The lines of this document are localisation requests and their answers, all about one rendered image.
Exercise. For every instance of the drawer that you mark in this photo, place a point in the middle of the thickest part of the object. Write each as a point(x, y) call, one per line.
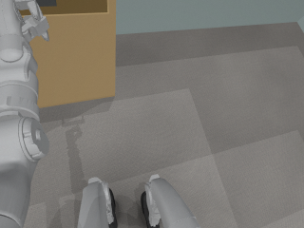
point(72, 7)

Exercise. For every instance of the robot right shin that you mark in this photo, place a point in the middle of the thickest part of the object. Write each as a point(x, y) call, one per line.
point(154, 214)

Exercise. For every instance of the cabinet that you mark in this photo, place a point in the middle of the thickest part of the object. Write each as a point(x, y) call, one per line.
point(78, 63)

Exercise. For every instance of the robot left hand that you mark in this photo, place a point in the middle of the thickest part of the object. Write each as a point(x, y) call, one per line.
point(12, 22)

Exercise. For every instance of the left robot upper arm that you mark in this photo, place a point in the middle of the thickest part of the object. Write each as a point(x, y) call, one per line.
point(23, 142)

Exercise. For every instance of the robot right thigh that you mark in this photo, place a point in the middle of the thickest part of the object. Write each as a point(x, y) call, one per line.
point(173, 210)

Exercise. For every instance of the left robot forearm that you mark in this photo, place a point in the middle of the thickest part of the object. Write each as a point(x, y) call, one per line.
point(19, 85)

